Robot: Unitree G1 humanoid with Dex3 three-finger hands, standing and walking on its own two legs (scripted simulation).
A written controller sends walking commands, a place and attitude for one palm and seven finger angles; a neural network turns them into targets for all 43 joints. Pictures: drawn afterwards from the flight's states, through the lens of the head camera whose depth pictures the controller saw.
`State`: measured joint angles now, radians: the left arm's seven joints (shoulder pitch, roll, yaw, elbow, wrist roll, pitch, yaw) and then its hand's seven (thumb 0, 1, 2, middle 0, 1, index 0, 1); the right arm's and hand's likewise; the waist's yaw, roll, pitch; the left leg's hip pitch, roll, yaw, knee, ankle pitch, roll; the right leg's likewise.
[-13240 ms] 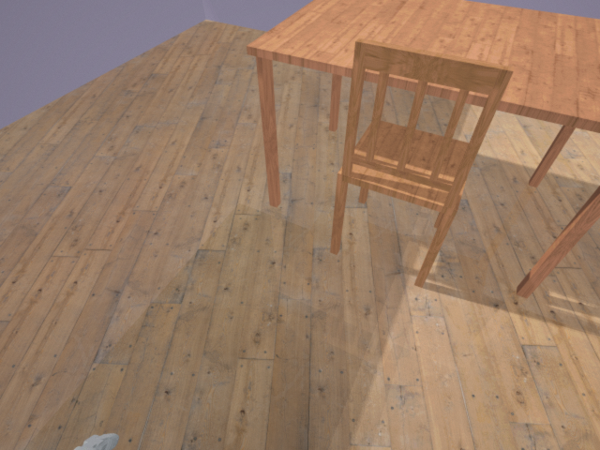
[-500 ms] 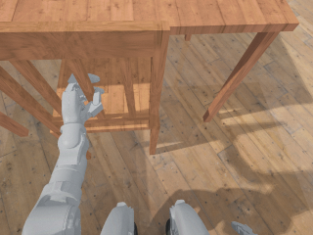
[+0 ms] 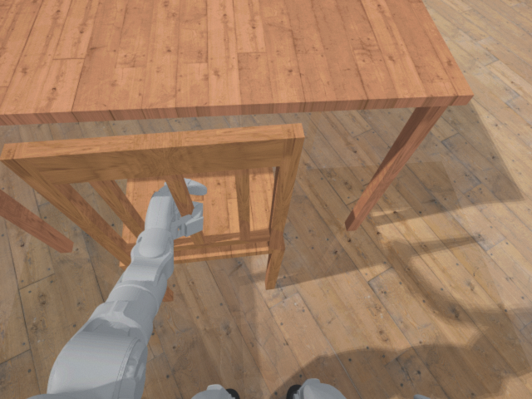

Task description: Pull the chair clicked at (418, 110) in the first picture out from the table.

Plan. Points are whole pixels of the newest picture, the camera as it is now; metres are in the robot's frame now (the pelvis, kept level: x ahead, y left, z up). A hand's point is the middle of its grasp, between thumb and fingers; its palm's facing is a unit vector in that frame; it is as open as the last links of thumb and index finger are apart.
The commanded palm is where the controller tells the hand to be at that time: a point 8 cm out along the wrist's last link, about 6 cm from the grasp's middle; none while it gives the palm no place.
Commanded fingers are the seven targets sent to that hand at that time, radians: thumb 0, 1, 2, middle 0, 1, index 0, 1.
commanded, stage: step backward, pulling the chair out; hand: left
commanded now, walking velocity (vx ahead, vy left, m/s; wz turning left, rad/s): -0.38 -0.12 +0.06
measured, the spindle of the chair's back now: (187, 211) +0.43 +0.13 -0.08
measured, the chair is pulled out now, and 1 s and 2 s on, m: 0.08 0.22 0.25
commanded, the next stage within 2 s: none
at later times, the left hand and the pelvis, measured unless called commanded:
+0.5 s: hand (208, 258) +0.33 +0.08 -0.06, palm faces -0.02 -0.99 -0.15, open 5.3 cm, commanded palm +0.32 +0.14 -0.05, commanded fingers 0.00 0.90 0.90 -0.50 -1.45 -0.50 -1.45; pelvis -0.06 -0.02 +0.01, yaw +0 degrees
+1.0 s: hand (201, 299) +0.27 +0.09 -0.06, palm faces -0.03 -0.98 -0.18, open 5.4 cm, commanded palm +0.28 +0.14 -0.05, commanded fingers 0.00 0.90 0.90 -0.50 -1.45 -0.50 -1.45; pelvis -0.10 -0.01 +0.00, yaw +0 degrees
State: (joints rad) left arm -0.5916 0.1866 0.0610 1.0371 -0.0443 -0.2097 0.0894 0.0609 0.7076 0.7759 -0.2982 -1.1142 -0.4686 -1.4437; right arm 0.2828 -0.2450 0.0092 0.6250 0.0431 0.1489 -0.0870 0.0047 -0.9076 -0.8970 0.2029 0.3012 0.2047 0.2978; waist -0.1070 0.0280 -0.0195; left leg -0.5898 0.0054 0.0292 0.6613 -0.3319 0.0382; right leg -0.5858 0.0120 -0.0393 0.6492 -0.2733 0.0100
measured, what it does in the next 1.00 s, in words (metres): shifts its weight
